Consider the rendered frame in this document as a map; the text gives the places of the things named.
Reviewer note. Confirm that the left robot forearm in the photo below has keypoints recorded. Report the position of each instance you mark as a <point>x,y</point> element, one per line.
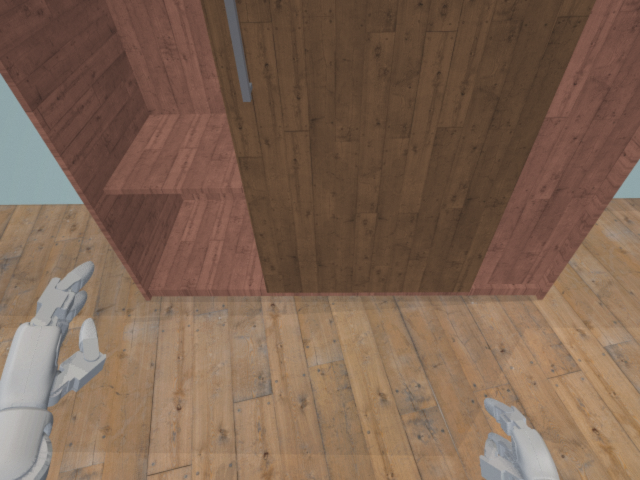
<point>25,446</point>

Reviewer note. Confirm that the handle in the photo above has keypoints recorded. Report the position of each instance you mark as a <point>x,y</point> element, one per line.
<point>233,22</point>

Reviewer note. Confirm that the right robot hand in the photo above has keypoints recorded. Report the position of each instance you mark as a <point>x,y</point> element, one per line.
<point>526,457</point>

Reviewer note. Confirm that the wardrobe door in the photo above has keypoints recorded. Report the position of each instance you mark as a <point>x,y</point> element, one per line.
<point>593,116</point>
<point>384,138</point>

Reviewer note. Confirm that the left robot hand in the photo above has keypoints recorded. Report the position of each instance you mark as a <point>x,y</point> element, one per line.
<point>28,378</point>

